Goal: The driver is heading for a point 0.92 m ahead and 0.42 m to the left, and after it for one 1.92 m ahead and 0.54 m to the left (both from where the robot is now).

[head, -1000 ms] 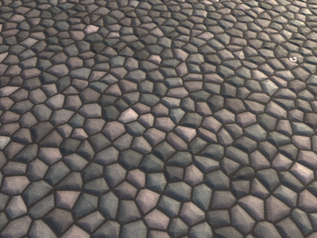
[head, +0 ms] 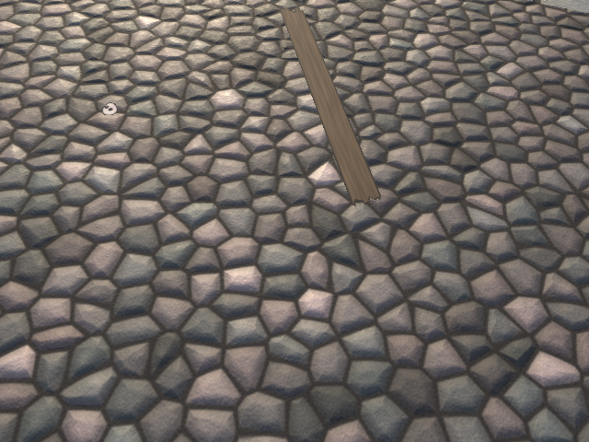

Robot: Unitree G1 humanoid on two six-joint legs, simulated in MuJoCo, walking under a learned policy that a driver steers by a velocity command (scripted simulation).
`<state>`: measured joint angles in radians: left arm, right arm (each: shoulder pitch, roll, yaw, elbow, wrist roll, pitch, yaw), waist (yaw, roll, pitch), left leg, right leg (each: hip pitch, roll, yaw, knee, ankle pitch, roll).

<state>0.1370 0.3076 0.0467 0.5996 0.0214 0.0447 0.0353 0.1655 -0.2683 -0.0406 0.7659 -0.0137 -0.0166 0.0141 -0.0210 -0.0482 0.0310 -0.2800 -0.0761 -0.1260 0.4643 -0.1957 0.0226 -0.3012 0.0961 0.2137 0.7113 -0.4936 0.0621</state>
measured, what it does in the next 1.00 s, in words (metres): steps on the spot, turning left: right foot, then left foot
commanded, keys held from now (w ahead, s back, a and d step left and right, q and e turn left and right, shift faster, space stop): q+shift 0.88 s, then shift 0.02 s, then e+shift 0.10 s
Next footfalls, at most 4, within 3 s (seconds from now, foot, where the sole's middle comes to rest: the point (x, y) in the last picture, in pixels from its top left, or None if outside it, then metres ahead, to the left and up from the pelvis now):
0.20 right None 0.04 -0.13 -0.78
0.64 left None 0.02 0.14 -0.78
1.10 right None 0.19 0.00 -0.78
1.46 left None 0.15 0.31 -0.78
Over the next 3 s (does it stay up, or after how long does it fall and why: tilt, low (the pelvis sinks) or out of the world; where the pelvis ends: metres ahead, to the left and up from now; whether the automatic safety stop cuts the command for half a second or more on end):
stays up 1.15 0.34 -0.01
